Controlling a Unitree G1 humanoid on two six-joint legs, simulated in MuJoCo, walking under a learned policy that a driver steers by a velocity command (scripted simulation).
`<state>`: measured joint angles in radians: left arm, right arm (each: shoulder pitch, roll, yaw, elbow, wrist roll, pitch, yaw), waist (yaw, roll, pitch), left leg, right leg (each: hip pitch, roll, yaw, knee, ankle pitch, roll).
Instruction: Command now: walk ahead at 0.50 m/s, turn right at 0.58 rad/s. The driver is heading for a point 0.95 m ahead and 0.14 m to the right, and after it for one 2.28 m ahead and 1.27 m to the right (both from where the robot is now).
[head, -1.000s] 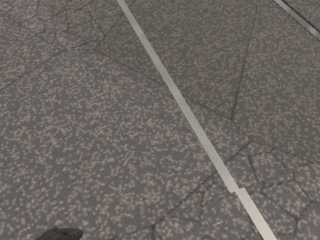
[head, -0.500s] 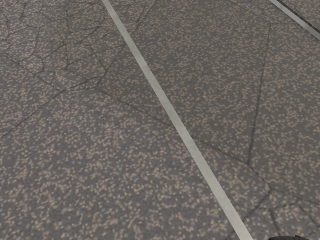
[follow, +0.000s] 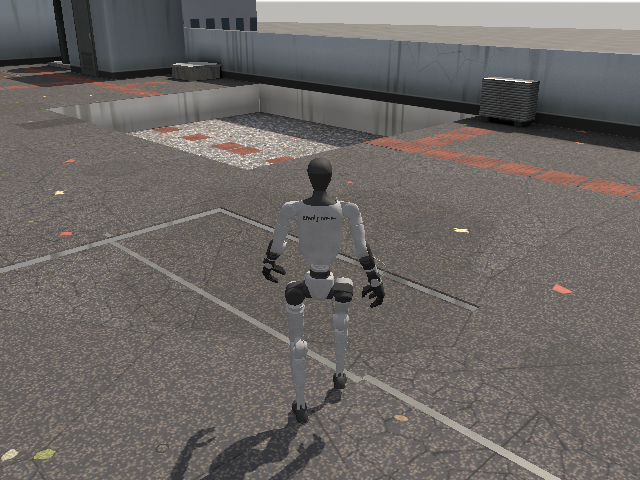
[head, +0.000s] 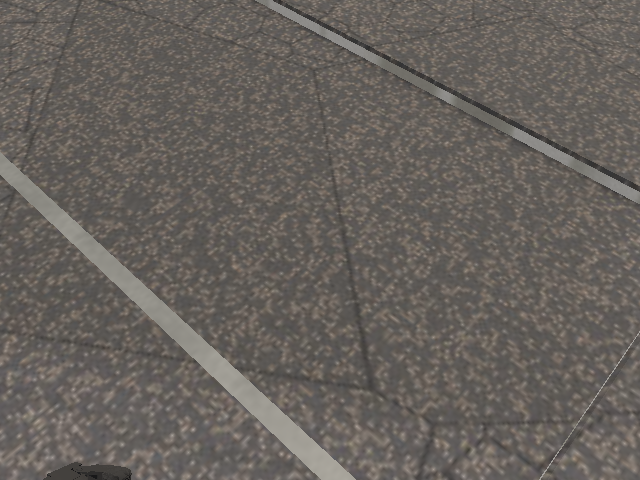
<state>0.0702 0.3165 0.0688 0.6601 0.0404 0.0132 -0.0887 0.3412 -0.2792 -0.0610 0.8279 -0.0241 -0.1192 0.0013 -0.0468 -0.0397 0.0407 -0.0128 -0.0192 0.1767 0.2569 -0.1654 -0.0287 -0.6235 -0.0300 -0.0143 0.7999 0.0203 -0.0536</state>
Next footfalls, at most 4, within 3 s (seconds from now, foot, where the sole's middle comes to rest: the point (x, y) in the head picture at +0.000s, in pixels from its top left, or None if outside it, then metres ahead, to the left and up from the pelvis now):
0.16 right None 0.22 -0.10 -0.83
0.52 left None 0.48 0.06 -0.83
0.88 right None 0.41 -0.12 -0.83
2.96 right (404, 468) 0.50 -0.18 -0.83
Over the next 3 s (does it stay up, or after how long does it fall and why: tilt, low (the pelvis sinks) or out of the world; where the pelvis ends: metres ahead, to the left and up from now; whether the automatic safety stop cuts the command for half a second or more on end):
stays up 0.49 -0.09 -0.06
